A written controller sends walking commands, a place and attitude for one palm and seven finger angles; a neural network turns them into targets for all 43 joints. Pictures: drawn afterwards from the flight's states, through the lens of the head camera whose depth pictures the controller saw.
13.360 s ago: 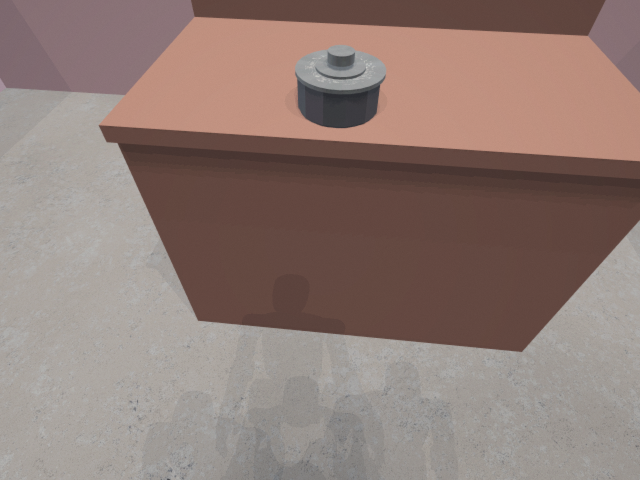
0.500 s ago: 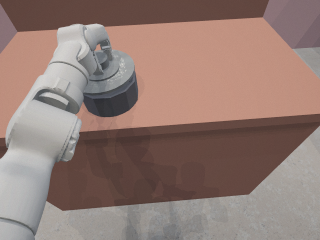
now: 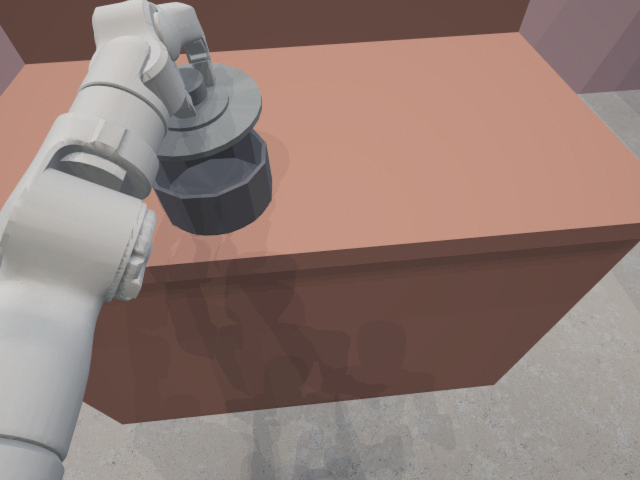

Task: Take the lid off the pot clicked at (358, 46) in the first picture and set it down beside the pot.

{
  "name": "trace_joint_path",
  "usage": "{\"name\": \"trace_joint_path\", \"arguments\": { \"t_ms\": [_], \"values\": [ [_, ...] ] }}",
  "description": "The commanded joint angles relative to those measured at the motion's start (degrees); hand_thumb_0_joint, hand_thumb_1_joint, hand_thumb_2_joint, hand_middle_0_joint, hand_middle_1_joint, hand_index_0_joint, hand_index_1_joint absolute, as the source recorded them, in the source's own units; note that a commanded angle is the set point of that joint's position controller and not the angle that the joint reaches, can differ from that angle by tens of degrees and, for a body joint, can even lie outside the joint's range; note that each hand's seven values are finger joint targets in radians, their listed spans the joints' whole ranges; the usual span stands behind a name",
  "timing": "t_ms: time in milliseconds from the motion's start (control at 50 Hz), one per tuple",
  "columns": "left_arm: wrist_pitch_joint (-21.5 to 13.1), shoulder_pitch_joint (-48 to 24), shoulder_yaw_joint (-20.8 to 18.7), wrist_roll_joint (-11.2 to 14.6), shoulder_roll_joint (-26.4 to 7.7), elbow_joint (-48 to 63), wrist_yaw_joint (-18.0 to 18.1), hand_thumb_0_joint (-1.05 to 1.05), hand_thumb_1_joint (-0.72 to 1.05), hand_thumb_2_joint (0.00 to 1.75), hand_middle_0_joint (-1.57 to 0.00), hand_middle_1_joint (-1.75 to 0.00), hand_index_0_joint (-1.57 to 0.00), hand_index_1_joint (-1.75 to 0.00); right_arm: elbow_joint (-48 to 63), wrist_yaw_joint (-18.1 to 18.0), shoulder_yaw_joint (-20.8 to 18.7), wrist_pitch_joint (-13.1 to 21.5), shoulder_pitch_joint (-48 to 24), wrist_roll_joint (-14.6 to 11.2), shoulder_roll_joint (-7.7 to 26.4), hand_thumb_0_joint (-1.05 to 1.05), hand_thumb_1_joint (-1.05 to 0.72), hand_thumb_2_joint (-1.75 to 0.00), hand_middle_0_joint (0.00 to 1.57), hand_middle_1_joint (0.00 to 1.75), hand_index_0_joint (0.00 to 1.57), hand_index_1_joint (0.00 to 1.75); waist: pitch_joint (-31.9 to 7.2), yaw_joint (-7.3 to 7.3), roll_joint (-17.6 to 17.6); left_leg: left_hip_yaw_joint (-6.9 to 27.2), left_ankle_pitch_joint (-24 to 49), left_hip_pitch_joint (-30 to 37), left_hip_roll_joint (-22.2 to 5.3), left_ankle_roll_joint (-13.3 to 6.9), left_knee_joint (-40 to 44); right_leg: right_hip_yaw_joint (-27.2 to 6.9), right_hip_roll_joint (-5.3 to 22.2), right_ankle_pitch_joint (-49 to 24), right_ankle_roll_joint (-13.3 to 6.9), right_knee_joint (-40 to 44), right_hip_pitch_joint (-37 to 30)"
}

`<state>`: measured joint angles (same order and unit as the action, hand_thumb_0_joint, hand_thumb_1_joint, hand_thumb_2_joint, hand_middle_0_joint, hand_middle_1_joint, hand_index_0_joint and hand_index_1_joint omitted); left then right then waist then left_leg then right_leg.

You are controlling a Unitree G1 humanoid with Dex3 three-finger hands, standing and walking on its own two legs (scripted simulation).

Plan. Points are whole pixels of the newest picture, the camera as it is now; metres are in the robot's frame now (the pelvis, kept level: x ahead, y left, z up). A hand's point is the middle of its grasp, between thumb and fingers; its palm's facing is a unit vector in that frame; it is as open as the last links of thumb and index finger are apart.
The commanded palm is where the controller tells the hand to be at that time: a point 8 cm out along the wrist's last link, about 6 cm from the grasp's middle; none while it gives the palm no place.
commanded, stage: lift the lid straight up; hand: left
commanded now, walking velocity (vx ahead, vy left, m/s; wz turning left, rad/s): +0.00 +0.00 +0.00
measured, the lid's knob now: (183, 88) +0.53 +0.13 +0.23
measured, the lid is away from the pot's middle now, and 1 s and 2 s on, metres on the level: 0.01 0.02 0.10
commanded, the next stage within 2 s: move the lid sideways beside the pot in 0.98 s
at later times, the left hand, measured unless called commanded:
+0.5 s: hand (161, 50) +0.49 +0.13 +0.29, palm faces -0.23 -0.12 -0.97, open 8.2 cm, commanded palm +0.49 +0.13 +0.35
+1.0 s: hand (153, 23) +0.50 +0.13 +0.31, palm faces -0.19 -0.16 -0.97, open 8.2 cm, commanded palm +0.50 +0.13 +0.37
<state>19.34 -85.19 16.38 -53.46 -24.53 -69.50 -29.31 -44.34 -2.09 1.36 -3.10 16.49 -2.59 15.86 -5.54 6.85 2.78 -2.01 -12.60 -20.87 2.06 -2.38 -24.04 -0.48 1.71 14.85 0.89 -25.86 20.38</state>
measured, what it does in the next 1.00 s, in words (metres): stands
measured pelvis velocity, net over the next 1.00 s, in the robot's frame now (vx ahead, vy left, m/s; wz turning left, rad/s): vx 0.00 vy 0.00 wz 0.00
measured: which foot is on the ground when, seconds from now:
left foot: down 0.00-1.00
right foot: down 0.00-1.00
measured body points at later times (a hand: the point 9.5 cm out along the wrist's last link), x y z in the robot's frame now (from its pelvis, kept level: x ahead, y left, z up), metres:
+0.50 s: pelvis +0.00 +0.00 +0.00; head +0.03 -0.02 +0.45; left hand +0.50 +0.13 +0.34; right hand +0.07 -0.27 -0.13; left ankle -0.02 +0.10 -0.74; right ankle -0.03 -0.13 -0.74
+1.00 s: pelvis +0.00 +0.00 +0.00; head +0.05 -0.02 +0.45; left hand +0.51 +0.13 +0.36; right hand +0.06 -0.27 -0.14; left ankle -0.02 +0.10 -0.74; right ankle -0.03 -0.13 -0.74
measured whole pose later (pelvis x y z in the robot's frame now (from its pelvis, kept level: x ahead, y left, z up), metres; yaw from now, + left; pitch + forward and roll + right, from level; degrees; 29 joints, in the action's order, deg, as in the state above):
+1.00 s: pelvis +0.00 +0.00 +0.00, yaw +0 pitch +10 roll +1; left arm 25.6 -95.8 16.0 -56.0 -25.9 -73.2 -30.2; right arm -44.9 -2.2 2.6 -2.2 14.8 -3.1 16.5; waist -5.9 7.0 3.0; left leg -1.6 -11.9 -21.0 1.9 -2.1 -22.6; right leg -0.2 1.5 14.4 0.6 -24.6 20.5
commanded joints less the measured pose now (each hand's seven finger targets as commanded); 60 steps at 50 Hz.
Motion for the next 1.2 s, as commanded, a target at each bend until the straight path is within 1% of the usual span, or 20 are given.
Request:
{"name": "trace_joint_path", "arguments": {
  "t_ms": [0,100,120,180,240,320,380,460,520,540,600,620,740,820,880,920,1040,1060,1100,1180],
  "values": [
    [0.11,-37.47,-2.5,-2.51,-13.24,12.5,2.82,0.0,0.66,0.97,-0.74,-1.1,-0.72,-1.07,5.13,-0.49,-2.46,1.72,0.91,0.37,8.25,0.0,-0.9,-0.9,0.2,0.3,0.2,0.3,-26.53,0.26,-4.41,3.12,27.47,19.35,0.97,-1.6,-2.25,1.3,-3.73,-22.67,-2.25,0.94,-4.31],
    [1.01,-37.8,-2.14,-2.29,-13.19,12.64,2.36,0.0,0.66,0.97,-0.74,-1.1,-0.72,-1.07,5.43,-0.5,-2.23,1.66,0.19,0.15,8.26,0.0,-0.9,-0.9,0.2,0.3,0.2,0.3,-24.42,0.16,-6.26,2.63,24.81,17.61,1.16,-1.84,-1.43,1.25,-3.53,-22.23,-2.16,1.44,-5.07],
    [0.97,-36.68,-2.24,-1.26,-13.05,13.5,2.44,0.0,0.66,0.97,-0.74,-1.1,-0.72,-1.07,5.73,-0.54,-2.3,1.52,-0.31,0.25,8.58,0.0,-0.9,-0.9,0.2,0.3,0.2,0.3,-24.86,-0.35,-3.75,2.51,26.84,18.36,1.08,-1.68,-1.72,1.24,-3.27,-23.57,-2.53,1.37,-5.48],
    [1.88,-38.12,-0.38,-2.43,-11.1,11.35,2.1,0.0,0.66,0.97,-0.74,-1.1,-0.72,-1.07,5.41,-0.53,-1.96,1.31,-0.62,-0.14,8.16,0.0,-0.9,-0.9,0.2,0.3,0.2,0.3,-22.06,0.63,-5.7,2.45,22.98,17.12,1.24,-1.85,-1.14,1.28,-3.53,-20.95,-2.24,1.98,-3.52],
    [1.84,-40.02,-1.41,-2.48,-12.79,13.46,2.24,0.0,0.66,0.97,-0.74,-1.1,-0.72,-1.07,5.63,-0.5,-1.87,1.67,-0.87,0.04,8.11,0.0,-0.9,-0.9,0.2,0.3,0.2,0.3,-25.1,0.24,-4.84,2.9,23.96,18.24,1.36,-1.74,-1.29,1.03,-3.39,-21.64,-2.27,1.57,-5.05],
    [2.45,-40.07,-0.58,-1.82,-11.48,11.79,2.34,0.0,0.66,0.97,-0.74,-1.1,-0.72,-1.07,5.4,-0.71,-1.76,1.7,-1.14,-0.1,8.36,0.0,-0.9,-0.9,0.2,0.3,0.2,0.3,-22.82,0.48,-3.32,2.41,22.24,17.4,1.47,-1.7,-0.86,1.22,-3.25,-21.26,-2.68,2.25,-4.27],
    [2.09,-42.89,-0.49,-3.03,-11.52,14.61,2.28,0.0,0.66,0.97,-0.74,-1.1,-0.72,-1.07,5.84,-0.48,-1.72,2.44,-1.49,-0.05,7.65,0.0,-0.9,-0.9,0.2,0.3,0.2,0.3,-26.57,0.2,-3.14,3.1,26.26,19.98,1.18,-1.68,-1.53,1.01,-3.34,-22.25,-2.39,1.45,-4.64],
    [3.87,-41.45,-1.09,-3.58,-12.86,8.36,2.21,0.0,0.66,0.97,-0.74,-1.1,-0.72,-1.07,4.81,-0.64,-1.35,1.7,-1.5,-0.38,8.36,0.0,-0.9,-0.9,0.2,0.3,0.2,0.3,-21.14,0.91,-6.17,2.46,20.08,15.45,1.38,-1.76,-0.27,1.16,-3.34,-19.96,-2.41,2.6,-3.96],
    [3.59,-43.49,-0.95,-2.2,-12.77,11.97,2.5,0.0,0.66,0.97,-0.74,-1.1,-0.72,-1.07,5.33,-0.88,-1.4,2.15,-1.8,-0.22,8.66,0.0,-0.9,-0.9,0.2,0.3,0.2,0.3,-24.24,0.51,-3.03,2.27,22.99,17.26,1.46,-1.65,-0.56,1.02,-2.93,-22.54,-2.67,2.37,-5.68],
    [3.32,-45.36,-2.19,-3.76,-15.21,13.6,2.51,0.0,0.66,0.97,-0.74,-1.1,-0.72,-1.07,5.51,-0.75,-1.39,2.52,-1.61,0.04,8.23,0.0,-0.9,-0.9,0.2,0.3,0.2,0.3,-28.16,0.16,-4.14,2.7,24.59,18.27,1.59,-1.76,-1.19,0.49,-3.07,-23.5,-2.25,1.66,-7.12],
    [4.62,-43.34,-0.71,-4.48,-12.91,7.52,2.23,0.0,0.66,0.97,-0.74,-1.1,-0.72,-1.07,4.78,-0.81,-1.2,2.2,-1.41,-0.44,8.34,0.0,-0.9,-0.9,0.2,0.3,0.2,0.3,-22.54,0.94,-5.37,2.48,21.66,16.05,1.32,-1.75,-0.45,1.12,-3.3,-20.53,-2.29,2.56,-3.96],
    [4.53,-43.41,0.62,-2.75,-10.12,9.0,2.28,0.0,0.66,0.97,-0.74,-1.1,-0.72,-1.07,4.81,-0.72,-1.35,2.28,-1.4,-0.67,8.61,0.0,-0.9,-0.9,0.2,0.3,0.2,0.3,-22.06,1.16,-2.86,2.51,24.36,17.54,1.11,-1.49,-0.45,1.34,-3.12,-21.39,-2.62,2.87,-3.29],
    [4.38,-47.41,-0.71,-4.45,-13.12,12.38,2.23,0.0,0.66,0.97,-0.74,-1.1,-0.72,-1.07,4.92,-0.48,-1.34,3.12,-1.09,-0.3,8.34,0.0,-0.9,-0.9,0.2,0.3,0.2,0.3,-27.88,0.65,-3.21,3.09,27.65,19.74,0.97,-1.5,-1.25,0.76,-3.17,-22.91,-2.07,2.12,-4.98],
    [5.72,-42.1,-0.09,-3.67,-10.8,6.22,2.01,0.0,0.66,0.97,-0.74,-1.1,-0.72,-1.07,4.05,-0.5,-1.49,2.73,-0.42,-0.44,8.93,0.0,-0.9,-0.9,0.2,0.3,0.2,0.3,-21.95,0.99,-3.6,2.79,26.92,17.8,0.82,-1.49,-0.97,1.38,-3.17,-21.77,-2.47,3.04,-2.74],
    [6.28,-44.44,-1.04,-5.18,-13.22,6.46,2.18,0.0,0.66,0.97,-0.74,-1.1,-0.72,-1.07,4.4,-0.71,-1.09,2.35,-1.24,-0.28,8.82,0.0,-0.9,-0.9,0.2,0.3,0.2,0.3,-23.02,0.97,-6.67,2.45,22.69,15.47,1.26,-1.91,-0.38,1.07,-3.22,-21.14,-2.08,2.8,-4.39],
    [6.08,-44.63,-0.9,-3.86,-12.56,7.56,2.39,0.0,0.66,0.97,-0.74,-1.1,-0.72,-1.07,4.47,-0.79,-1.24,2.25,-1.15,-0.3,9.1,0.0,-0.9,-0.9,0.2,0.3,0.2,0.3,-23.5,0.91,-3.89,2.32,25.33,16.48,1.17,-1.67,-0.76,1.16,-2.96,-22.96,-2.47,2.75,-4.62],
    [5.1,-47.54,-1.39,-5.23,-14.0,12.18,2.26,0.0,0.66,0.97,-0.74,-1.1,-0.72,-1.07,4.98,-0.34,-1.56,3.0,-0.71,-0.07,8.33,0.0,-0.9,-0.9,0.2,0.3,0.2,0.3,-29.65,0.49,-3.39,3.21,32.38,20.74,0.65,-1.48,-2.29,0.85,-3.16,-24.74,-1.94,1.57,-4.94],
    [5.25,-46.49,-1.02,-5.24,-13.15,10.95,2.11,0.0,0.66,0.97,-0.74,-1.1,-0.72,-1.07,5.08,-0.3,-1.52,2.91,-1.08,-0.16,8.2,0.0,-0.9,-0.9,0.2,0.3,0.2,0.3,-28.5,0.46,-3.69,3.22,32.59,20.17,0.66,-1.62,-2.47,0.9,-3.27,-24.76,-1.99,1.49,-4.4],
    [3.12,-42.84,-3.06,-7.4,-17.5,13.63,1.92,0.0,0.66,0.97,-0.74,-1.1,-0.72,-1.07,6.07,-0.4,-1.86,2.12,-1.26,0.35,8.47,0.0,-0.9,-0.9,0.2,0.3,0.2,0.3,-29.14,-0.38,-6.13,2.54,32.2,18.62,0.69,-1.69,-2.94,0.63,-3.2,-25.45,-1.95,1.16,-6.5],
    [3.31,-39.79,-0.84,-6.5,-14.5,12.3,1.02,0.0,0.66,0.97,-0.74,-1.1,-0.72,-1.07,6.64,-0.22,-1.64,-0.03,-2.51,-0.39,8.29,0.0,-0.9,-0.9,0.2,0.3,0.2,0.3,-23.82,-0.12,-5.22,2.11,29.36,16.43,0.7,-1.58,-2.15,1.09,-3.08,-23.47,-2.15,1.39,-4.59]
  ]
}}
